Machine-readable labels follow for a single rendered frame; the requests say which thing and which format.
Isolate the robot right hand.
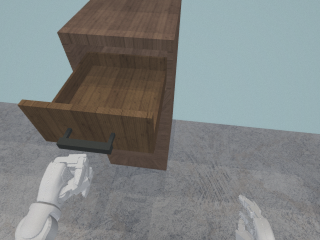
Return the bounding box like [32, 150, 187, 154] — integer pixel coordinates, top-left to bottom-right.
[235, 194, 276, 240]

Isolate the handle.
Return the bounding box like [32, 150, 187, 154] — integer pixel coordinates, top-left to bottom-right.
[56, 128, 116, 155]

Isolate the drawer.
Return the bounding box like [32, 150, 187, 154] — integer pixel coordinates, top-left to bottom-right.
[18, 51, 167, 154]

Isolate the robot left hand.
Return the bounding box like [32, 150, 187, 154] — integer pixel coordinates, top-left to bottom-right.
[37, 154, 94, 209]

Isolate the left robot forearm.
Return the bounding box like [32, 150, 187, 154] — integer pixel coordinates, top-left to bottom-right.
[15, 201, 62, 240]

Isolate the cabinet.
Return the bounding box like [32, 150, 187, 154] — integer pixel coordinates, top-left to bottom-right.
[57, 0, 182, 171]

